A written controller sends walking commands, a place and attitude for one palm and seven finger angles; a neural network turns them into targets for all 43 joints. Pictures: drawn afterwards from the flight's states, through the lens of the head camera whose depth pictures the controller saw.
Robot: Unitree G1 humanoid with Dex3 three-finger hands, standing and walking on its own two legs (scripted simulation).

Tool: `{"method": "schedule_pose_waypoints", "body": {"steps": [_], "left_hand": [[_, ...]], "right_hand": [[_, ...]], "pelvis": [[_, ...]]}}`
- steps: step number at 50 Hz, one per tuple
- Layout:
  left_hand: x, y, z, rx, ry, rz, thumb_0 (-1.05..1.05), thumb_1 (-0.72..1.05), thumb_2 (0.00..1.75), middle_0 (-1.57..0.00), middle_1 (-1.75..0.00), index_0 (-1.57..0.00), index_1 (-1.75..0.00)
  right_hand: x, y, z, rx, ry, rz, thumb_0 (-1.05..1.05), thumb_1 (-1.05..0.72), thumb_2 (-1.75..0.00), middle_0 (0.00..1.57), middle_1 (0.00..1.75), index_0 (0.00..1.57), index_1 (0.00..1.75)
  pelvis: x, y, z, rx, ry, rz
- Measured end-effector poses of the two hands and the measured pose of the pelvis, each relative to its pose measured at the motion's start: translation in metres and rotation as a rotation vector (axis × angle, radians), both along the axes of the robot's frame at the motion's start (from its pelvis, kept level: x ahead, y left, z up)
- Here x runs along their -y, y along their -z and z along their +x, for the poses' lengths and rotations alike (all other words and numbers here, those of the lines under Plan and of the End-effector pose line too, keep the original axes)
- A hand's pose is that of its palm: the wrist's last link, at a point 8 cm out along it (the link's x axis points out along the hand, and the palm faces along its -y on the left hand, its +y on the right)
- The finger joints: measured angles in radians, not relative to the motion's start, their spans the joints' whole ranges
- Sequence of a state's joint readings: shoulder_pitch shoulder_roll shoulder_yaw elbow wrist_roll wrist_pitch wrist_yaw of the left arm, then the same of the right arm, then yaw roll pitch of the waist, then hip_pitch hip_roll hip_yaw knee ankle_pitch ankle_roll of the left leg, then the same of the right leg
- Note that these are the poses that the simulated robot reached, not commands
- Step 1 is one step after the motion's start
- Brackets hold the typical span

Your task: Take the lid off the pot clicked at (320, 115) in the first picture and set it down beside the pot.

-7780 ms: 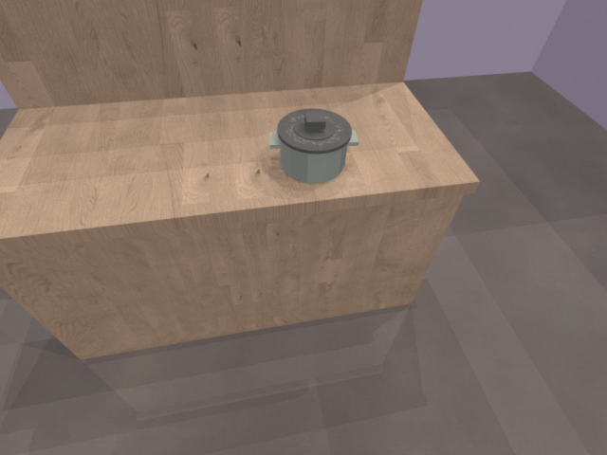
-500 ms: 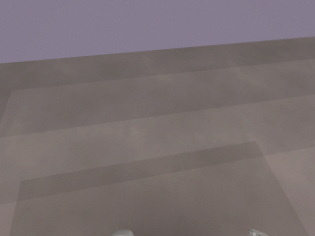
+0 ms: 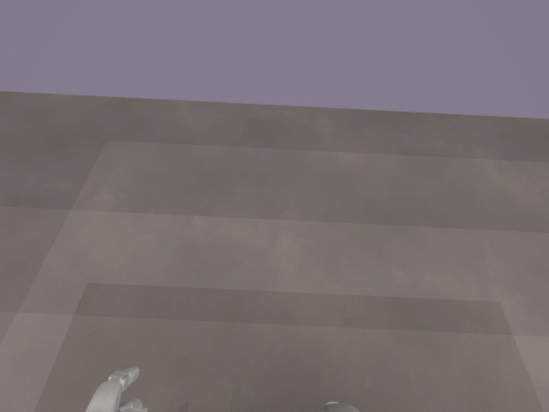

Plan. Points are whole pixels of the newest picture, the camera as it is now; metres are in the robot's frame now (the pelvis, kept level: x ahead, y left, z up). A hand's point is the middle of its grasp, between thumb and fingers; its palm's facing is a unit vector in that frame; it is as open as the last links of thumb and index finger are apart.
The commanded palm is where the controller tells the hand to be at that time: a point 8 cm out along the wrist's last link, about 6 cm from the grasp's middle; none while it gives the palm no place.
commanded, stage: turn to face it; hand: left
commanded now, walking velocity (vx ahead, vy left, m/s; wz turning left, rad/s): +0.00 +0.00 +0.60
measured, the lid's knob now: out of the picture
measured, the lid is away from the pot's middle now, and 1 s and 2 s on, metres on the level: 0.00 0.00 0.00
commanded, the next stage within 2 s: none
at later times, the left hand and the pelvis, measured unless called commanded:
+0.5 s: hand out of the picture -0.02 +0.19 -0.16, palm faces +0.33 -0.91 -0.26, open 7.4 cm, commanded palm none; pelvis -0.01 -0.02 +0.00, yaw +19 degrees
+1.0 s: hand out of the picture -0.03 +0.26 -0.15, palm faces +0.58 -0.77 -0.28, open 7.4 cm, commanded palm none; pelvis -0.01 +0.01 +0.00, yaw +36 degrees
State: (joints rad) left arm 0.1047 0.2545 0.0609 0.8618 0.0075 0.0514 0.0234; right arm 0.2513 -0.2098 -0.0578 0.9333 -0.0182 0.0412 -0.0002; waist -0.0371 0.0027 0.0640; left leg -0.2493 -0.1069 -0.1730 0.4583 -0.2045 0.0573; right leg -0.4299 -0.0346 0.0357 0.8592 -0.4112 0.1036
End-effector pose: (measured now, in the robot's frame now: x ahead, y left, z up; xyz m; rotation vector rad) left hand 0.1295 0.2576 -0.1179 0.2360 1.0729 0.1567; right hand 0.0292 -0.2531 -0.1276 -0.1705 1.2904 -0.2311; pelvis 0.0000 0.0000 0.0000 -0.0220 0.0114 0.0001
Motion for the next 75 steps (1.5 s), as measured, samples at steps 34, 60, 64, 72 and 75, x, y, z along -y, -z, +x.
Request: {"method": "schedule_pose_waypoints", "body": {"steps": [34, 60, 64, 72, 75], "left_hand": [[-0.02, 0.038, -0.24, -0.243, -0.554, -0.06, 0.01, 0.9, 0.9, -0.2, -0.3, -0.2, -0.29], [0.017, -0.015, -0.204, -0.003, -0.739, 0.051, 0.01, 0.9, 0.9, -0.2, -0.3, -0.2, -0.3], [0.039, -0.014, -0.226, -0.035, -0.808, 0.022, 0.01, 0.9, 0.9, -0.2, -0.3, -0.21, -0.3], [0.075, 0.008, -0.292, -0.111, -0.963, -0.066, 0.01, 0.9, 0.9, -0.21, -0.3, -0.21, -0.3], [0.084, 0.022, -0.327, -0.147, -1.029, -0.105, 0.01, 0.9, 0.9, -0.21, -0.3, -0.21, -0.3]], "right_hand": [[-0.081, -0.019, 0.179, 0.204, -0.575, -0.037, 0.01, -0.91, -0.9, 0.2, 0.3, 0.2, 0.3], [-0.056, 0.026, 0.182, -0.041, -0.729, 0.03, 0.01, -0.9, -0.9, 0.2, 0.3, 0.2, 0.3], [-0.063, 0.02, 0.198, -0.044, -0.79, 0.026, 0.01, -0.91, -0.9, 0.2, 0.3, 0.2, 0.3], [-0.124, 0.007, 0.225, 0.003, -0.955, 0.006, 0.01, -0.91, -0.9, 0.2, 0.3, 0.2, 0.3], [-0.165, 0.001, 0.231, 0.065, -1.035, 0.005, 0.01, -0.91, -0.9, 0.2, 0.3, 0.2, 0.3]], "pelvis": [[-0.017, 0.012, -0.015, 0.007, -0.431, 0.014], [0.019, 0.005, 0.009, 0.006, -0.762, 0.048], [0.021, 0.001, 0.01, 0.005, -0.818, 0.066], [0.011, 0.003, -0.003, 0.0, -0.922, 0.062], [0.002, 0.008, -0.015, 0.001, -0.961, 0.044]]}}
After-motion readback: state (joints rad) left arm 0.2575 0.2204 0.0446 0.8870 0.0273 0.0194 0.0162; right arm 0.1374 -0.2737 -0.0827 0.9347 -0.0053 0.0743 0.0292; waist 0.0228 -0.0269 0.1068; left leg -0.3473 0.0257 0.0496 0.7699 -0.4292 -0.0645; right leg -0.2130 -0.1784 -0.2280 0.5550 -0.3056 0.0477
